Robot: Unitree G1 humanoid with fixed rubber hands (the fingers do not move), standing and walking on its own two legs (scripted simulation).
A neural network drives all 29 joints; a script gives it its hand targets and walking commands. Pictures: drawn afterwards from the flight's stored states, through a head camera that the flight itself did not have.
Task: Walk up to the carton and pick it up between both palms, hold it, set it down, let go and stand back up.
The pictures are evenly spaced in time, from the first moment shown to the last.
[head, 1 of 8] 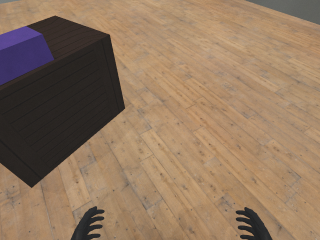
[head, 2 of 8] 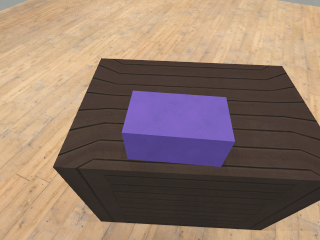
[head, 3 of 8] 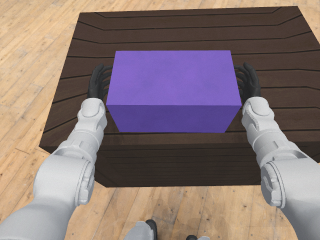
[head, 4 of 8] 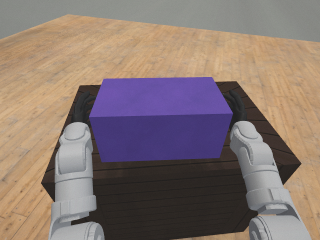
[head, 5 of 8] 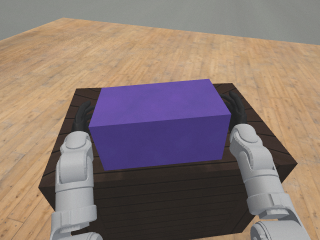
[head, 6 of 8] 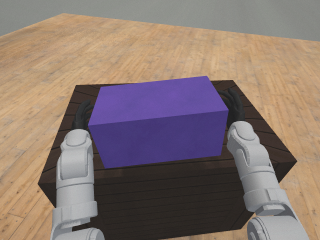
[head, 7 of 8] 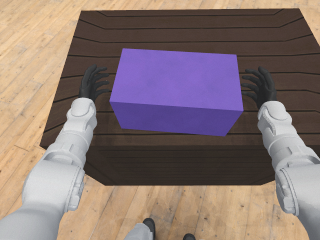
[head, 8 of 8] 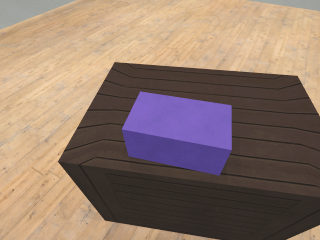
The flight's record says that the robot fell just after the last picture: no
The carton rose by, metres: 0.18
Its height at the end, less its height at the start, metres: +0.00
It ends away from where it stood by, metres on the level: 0.01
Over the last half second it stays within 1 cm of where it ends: yes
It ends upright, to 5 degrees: yes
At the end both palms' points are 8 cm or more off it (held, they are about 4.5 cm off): yes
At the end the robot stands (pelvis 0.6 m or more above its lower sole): yes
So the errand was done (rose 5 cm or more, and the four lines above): yes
